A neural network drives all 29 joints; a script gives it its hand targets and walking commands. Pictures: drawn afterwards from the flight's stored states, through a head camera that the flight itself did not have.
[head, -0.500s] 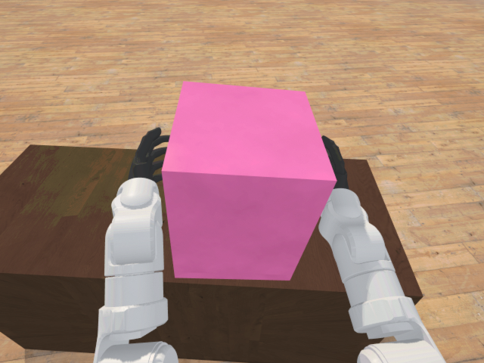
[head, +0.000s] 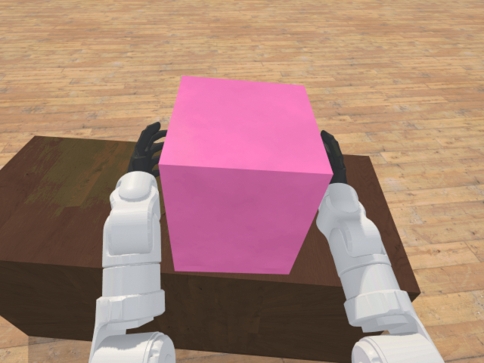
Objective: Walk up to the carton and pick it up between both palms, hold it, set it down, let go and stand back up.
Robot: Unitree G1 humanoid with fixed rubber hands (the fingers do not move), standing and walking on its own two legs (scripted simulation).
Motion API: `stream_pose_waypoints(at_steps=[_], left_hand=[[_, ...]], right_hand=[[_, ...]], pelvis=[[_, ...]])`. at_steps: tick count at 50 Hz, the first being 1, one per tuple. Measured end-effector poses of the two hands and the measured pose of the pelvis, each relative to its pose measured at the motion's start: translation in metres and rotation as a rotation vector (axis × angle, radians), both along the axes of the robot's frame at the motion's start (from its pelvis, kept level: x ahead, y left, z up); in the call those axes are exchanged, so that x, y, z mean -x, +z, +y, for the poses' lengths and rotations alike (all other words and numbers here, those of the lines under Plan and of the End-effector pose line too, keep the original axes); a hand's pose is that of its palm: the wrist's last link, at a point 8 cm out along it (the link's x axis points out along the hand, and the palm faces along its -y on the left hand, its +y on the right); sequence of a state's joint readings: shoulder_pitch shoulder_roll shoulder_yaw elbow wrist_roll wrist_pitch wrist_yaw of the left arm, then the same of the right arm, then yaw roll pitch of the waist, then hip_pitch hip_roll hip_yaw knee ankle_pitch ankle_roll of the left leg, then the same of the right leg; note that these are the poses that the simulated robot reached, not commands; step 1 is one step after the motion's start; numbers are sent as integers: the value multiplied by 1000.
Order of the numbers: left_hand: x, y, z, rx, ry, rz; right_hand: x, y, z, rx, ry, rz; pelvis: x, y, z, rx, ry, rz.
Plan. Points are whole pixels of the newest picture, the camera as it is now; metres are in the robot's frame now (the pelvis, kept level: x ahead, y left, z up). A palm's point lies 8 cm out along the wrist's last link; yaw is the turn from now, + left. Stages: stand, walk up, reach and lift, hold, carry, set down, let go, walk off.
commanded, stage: hold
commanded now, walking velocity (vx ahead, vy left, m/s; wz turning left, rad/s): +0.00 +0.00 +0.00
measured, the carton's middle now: (238, 179) +0.39 +0.01 +0.13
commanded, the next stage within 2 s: none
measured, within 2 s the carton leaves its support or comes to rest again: neither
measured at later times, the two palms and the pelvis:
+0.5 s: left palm (142, 174) +0.37 +0.16 +0.17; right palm (328, 179) +0.37 -0.13 +0.15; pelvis +0.02 +0.00 +0.00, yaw +0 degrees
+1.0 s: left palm (140, 174) +0.36 +0.16 +0.18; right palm (329, 181) +0.36 -0.13 +0.15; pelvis +0.01 +0.01 +0.00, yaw -1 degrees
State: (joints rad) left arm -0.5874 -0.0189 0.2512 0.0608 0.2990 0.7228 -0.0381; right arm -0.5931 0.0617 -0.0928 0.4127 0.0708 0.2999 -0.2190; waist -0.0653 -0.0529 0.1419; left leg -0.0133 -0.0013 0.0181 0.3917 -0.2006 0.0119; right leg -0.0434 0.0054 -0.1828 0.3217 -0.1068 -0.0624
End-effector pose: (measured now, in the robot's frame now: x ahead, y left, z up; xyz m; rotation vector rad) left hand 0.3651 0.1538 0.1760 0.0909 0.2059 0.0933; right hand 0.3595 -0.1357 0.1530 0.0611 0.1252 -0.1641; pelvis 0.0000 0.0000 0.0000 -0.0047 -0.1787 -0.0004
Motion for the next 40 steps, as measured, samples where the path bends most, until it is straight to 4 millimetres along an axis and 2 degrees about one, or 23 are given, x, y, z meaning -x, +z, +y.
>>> stream_pose_waypoints(at_steps=[5, 13, 24, 40], left_hand=[[-7, 3, -2, 0, -1, -4], [-11, -5, -3, 4, 2, 19], [-3, -4, 2, -8, 6, -17], [-2, 0, 5, -15, -4, -20]], right_hand=[[-6, 3, -2, 10, -4, -3], [-11, -4, -3, 8, 1, 17], [-6, -1, 2, -2, 10, -20], [-3, 2, 5, -7, 1, -25]], pelvis=[[1, 0, -2, -3, -3, 6], [-5, 1, -4, -3, -1, 15], [-16, 0, -2, 7, 5, -5], [-14, 0, 6, 10, -2, -15]])
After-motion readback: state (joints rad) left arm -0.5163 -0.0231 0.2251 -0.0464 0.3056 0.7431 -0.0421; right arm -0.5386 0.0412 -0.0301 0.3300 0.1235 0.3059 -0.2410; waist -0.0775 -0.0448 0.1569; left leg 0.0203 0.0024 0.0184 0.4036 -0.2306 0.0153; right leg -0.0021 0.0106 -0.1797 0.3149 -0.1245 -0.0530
